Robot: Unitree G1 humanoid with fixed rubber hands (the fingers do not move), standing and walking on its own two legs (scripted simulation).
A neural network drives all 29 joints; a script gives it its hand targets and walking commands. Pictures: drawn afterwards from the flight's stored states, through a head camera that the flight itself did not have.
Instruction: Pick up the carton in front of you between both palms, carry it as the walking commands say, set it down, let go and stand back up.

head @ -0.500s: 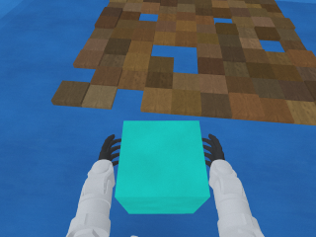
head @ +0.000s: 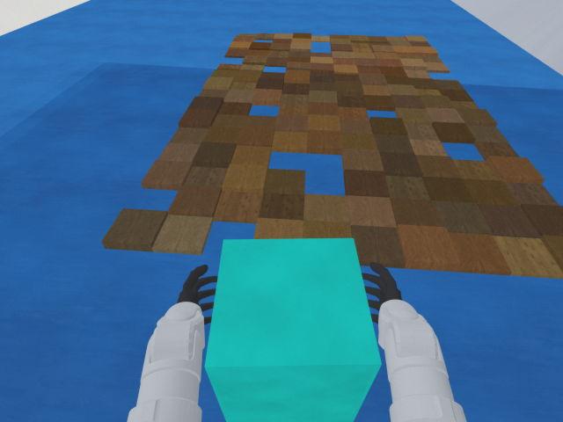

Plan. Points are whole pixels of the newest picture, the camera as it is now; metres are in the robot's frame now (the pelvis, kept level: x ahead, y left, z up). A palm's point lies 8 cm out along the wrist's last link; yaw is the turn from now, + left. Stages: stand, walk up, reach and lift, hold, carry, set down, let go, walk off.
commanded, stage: reach and lift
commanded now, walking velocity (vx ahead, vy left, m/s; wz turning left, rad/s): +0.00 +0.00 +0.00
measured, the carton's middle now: (289, 334) +0.29 +0.00 -0.05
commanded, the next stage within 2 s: hold in 0.80 s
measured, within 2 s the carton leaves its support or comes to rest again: neither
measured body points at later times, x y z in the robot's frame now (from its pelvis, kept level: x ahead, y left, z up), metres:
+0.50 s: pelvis +0.01 +0.00 +0.01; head -0.02 +0.00 +0.45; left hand +0.31 +0.15 +0.03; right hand +0.31 -0.15 +0.03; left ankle +0.02 +0.13 -0.74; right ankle +0.02 -0.13 -0.74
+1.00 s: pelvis +0.01 +0.00 +0.01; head -0.04 +0.00 +0.45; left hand +0.31 +0.15 +0.05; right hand +0.31 -0.15 +0.05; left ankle +0.02 +0.13 -0.74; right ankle +0.02 -0.13 -0.74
